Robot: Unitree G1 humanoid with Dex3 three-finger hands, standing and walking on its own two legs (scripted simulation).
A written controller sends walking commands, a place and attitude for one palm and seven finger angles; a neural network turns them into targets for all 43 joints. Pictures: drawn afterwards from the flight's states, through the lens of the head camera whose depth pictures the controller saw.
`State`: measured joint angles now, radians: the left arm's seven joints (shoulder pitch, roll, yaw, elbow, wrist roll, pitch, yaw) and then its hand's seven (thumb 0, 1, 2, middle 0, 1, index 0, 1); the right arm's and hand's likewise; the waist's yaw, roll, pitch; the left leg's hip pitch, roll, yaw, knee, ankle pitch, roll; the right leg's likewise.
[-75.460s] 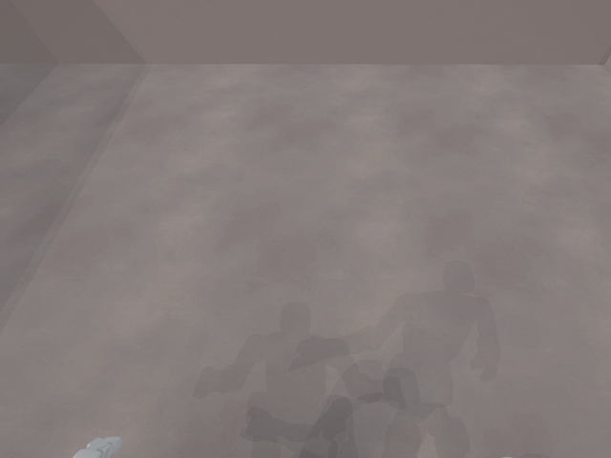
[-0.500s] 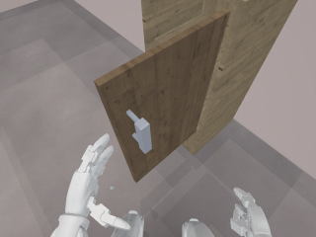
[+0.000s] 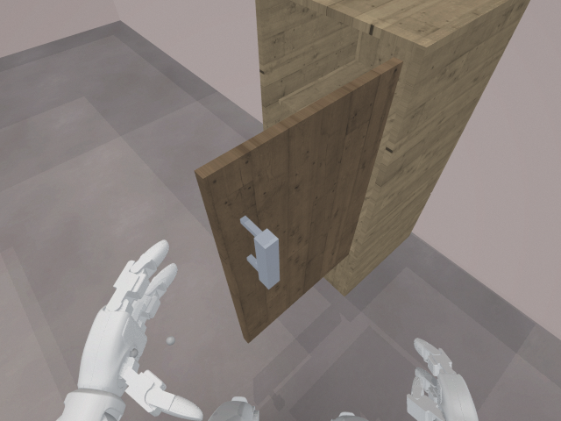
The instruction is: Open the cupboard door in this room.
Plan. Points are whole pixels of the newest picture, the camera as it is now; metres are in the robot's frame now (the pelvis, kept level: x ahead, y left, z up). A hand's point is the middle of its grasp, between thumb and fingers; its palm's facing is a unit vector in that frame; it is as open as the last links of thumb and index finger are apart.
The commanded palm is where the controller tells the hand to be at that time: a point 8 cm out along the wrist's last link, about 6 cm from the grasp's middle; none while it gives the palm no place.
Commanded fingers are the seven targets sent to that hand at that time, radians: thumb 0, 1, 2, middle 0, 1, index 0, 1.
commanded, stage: draw the hand back to the body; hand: left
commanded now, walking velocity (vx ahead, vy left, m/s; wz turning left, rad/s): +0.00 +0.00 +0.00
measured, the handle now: (258, 252) +0.36 +0.06 +0.03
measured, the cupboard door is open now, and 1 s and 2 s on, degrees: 91 91 91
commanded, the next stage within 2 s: step back with the hand held close in 1.24 s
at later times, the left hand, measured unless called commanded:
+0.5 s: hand (70, 309) +0.21 +0.23 +0.15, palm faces +0.26 -0.89 -0.38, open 13.4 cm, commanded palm +0.17 +0.27 +0.18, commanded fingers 0.00 0.31 0.64 -0.18 -0.30 -0.18 -0.30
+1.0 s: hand out of the picture +0.23 +0.27 +0.23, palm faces +0.45 -0.79 -0.42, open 7.9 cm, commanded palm +0.17 +0.30 +0.25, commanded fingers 0.00 0.90 0.90 -0.20 -0.30 -0.20 -0.30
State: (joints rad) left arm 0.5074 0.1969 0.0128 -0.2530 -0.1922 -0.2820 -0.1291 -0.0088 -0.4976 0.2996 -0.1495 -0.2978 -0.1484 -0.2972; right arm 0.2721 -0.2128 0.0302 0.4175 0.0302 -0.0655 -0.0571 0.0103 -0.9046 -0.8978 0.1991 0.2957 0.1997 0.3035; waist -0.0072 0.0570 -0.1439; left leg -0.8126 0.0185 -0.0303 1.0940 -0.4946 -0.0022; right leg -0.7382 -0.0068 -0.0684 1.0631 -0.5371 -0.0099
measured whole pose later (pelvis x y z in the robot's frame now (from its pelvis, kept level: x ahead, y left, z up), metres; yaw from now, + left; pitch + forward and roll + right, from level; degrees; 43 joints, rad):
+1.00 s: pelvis +0.03 +0.01 +0.08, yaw -1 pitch -3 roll +0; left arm 0.47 0.34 0.34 -0.39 -0.06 -0.06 0.12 0.01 0.80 0.86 -0.20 -0.30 -0.20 -0.30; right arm 0.19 -0.23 0.03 0.61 0.01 -0.09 -0.09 0.01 -0.90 -0.90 0.20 0.30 0.20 0.30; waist 0.07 0.07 0.01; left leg -0.13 0.00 0.02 0.44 -0.26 0.01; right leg -0.08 -0.01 -0.02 0.42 -0.28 0.01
